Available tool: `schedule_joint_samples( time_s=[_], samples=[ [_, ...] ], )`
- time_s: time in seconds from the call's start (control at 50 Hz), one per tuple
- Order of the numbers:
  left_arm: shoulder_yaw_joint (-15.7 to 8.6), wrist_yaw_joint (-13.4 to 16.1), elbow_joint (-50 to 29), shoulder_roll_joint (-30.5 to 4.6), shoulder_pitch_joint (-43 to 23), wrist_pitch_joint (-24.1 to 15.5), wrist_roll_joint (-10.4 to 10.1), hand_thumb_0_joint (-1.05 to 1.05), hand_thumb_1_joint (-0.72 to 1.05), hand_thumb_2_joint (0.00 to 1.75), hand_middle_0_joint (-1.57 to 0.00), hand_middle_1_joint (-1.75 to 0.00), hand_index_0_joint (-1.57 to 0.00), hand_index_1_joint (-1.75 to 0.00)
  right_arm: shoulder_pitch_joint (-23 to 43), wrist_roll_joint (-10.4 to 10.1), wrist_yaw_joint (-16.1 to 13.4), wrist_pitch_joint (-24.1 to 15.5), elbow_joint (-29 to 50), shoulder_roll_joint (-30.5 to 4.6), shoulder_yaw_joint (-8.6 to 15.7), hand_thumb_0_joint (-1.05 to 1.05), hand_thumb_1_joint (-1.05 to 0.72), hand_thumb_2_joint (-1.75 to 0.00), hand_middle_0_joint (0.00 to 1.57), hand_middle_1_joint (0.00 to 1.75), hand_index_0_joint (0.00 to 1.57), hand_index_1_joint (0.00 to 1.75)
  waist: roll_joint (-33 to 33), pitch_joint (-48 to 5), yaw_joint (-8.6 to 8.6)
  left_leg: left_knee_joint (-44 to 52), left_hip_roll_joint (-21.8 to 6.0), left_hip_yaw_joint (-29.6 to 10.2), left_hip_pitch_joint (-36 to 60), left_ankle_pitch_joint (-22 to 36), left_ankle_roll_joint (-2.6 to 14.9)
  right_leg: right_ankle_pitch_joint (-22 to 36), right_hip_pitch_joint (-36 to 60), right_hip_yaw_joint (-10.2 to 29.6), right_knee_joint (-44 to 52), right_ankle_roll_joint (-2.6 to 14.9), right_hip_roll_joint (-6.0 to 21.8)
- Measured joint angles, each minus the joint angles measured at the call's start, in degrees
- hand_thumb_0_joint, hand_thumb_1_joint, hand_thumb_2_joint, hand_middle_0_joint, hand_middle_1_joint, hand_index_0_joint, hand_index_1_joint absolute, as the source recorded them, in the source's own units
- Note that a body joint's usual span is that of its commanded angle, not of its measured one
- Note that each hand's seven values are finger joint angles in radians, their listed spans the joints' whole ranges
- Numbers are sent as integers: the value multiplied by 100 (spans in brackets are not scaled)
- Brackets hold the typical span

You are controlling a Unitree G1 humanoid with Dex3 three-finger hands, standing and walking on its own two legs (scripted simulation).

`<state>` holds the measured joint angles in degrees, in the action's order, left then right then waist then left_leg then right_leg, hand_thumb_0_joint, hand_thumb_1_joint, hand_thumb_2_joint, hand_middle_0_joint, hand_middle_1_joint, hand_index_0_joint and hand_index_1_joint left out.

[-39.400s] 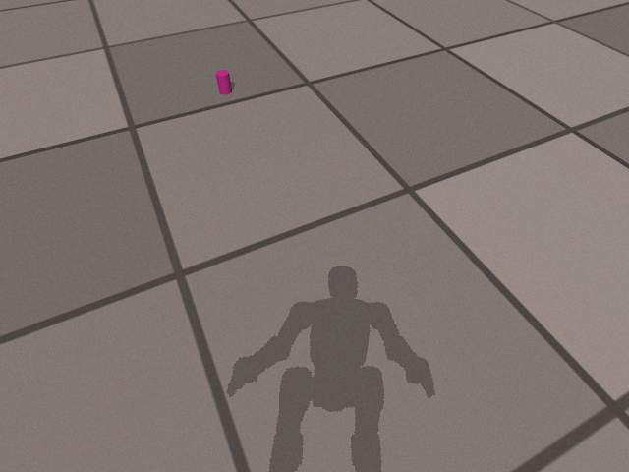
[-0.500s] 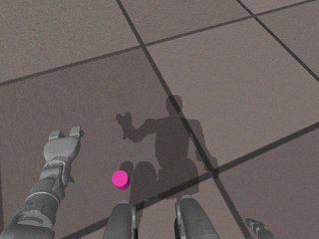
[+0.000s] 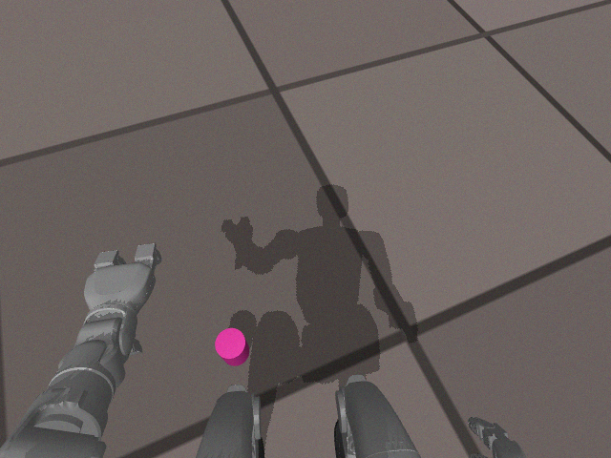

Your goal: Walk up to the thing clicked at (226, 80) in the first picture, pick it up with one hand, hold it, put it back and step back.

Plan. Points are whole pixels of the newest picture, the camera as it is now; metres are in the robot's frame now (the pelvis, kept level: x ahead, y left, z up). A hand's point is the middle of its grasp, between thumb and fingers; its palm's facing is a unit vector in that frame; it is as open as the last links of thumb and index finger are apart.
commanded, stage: go down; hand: left
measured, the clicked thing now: (233, 347) +0.37 +0.16 -0.59
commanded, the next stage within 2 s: stand in 0.28 s
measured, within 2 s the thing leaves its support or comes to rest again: neither
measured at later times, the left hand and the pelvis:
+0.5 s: hand (130, 313) +0.33 +0.25 -0.11, palm faces -0.43 -0.05 -0.90, open 14.2 cm; pelvis +0.00 +0.00 +0.00, yaw +0 degrees
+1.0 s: hand (112, 432) +0.17 +0.21 -0.01, palm faces -0.24 -0.71 -0.67, open 7.7 cm; pelvis +0.03 +0.00 +0.06, yaw +2 degrees
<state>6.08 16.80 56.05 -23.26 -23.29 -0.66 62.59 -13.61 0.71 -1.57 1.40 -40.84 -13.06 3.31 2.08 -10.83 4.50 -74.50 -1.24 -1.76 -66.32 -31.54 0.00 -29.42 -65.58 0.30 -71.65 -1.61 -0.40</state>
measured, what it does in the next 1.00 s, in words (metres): rises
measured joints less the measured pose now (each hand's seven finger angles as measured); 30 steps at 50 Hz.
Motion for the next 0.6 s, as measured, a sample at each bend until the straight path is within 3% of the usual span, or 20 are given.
schedule_joint_samples(
  time_s=[0.14,0.26,0.48,0.6],
  samples=[
    [-57,51,-290,58,192,-233,223,0,-59,109,-9,-92,-2,-100,9,29,-5,8,40,-82,30,0,-92,-91,20,30,21,30,-46,19,18,-287,19,-7,-272,-100,-2,-109,-271,-1,-296,-3,14],
    [-77,164,-563,78,222,-119,289,0,-59,109,-10,-92,-3,-101,150,39,-36,69,-40,-103,57,0,-92,-91,20,30,20,30,0,146,-32,-307,22,6,-261,-85,12,-89,-261,13,-311,-21,16],
    [-55,-49,-219,12,122,43,-52,0,-55,105,-12,-88,-6,-96,14,-20,-30,21,-11,10,7,0,-92,-90,20,30,20,30,2,25,-8,59,0,2,102,25,14,34,110,3,76,-14,-1],
    [-154,-241,-1216,179,1021,31,-551,0,-29,96,-18,-64,-15,-71,-76,-78,-25,102,128,-21,48,1,-91,-90,20,30,20,30,-24,86,-49,256,-14,48,464,25,21,54,457,45,277,-25,-10]
  ],
)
